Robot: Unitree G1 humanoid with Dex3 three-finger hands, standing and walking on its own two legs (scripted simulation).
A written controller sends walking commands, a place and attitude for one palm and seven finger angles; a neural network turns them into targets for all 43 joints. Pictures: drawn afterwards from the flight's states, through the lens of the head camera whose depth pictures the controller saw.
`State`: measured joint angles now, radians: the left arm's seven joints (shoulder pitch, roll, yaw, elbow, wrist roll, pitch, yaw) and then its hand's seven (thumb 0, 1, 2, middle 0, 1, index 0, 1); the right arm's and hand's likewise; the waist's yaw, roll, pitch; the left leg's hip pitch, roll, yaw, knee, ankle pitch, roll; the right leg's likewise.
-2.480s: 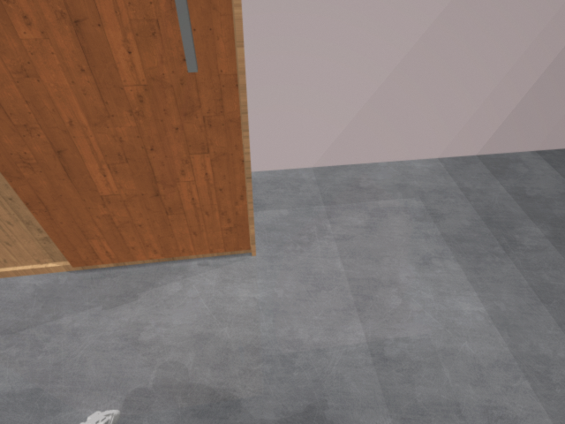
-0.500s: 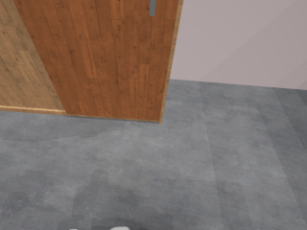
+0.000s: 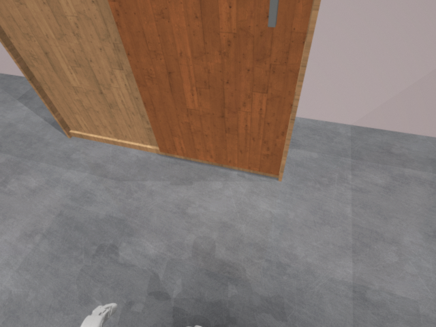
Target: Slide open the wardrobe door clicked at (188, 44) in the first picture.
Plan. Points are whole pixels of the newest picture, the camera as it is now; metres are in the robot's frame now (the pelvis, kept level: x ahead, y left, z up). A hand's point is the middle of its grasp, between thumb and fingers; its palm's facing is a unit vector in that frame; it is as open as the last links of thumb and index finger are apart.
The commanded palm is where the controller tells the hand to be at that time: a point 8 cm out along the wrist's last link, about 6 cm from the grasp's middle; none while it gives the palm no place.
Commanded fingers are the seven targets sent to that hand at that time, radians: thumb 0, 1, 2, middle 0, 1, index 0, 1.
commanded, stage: walk to a spot facing it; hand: right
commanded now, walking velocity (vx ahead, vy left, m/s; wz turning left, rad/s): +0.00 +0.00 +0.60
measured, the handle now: out of the picture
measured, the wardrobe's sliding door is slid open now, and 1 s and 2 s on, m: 0.00 0.00 0.00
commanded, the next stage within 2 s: turn to face it in 1.60 s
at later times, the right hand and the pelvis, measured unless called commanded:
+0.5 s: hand out of the picture +0.15 -0.16 -0.16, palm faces -0.37 +0.91 -0.17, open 7.4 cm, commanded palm none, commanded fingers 0.00 -0.90 -0.90 0.20 0.30 0.20 0.30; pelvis -0.02 -0.02 +0.01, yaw +21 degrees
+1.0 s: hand (298, 318) +0.18 -0.15 -0.19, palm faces -0.46 +0.88 -0.15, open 7.4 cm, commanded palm none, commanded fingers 0.00 -0.90 -0.90 0.20 0.30 0.20 0.30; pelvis +0.13 +0.03 -0.01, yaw +34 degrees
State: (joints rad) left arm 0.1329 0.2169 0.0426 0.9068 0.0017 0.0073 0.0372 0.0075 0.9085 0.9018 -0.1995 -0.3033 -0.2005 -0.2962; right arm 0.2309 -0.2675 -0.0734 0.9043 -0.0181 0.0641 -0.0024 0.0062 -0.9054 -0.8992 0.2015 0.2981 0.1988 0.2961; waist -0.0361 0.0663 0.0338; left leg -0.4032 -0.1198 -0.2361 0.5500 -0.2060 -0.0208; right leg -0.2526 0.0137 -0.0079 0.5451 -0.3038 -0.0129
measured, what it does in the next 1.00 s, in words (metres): walks ahead, turning left: left foot, then right foot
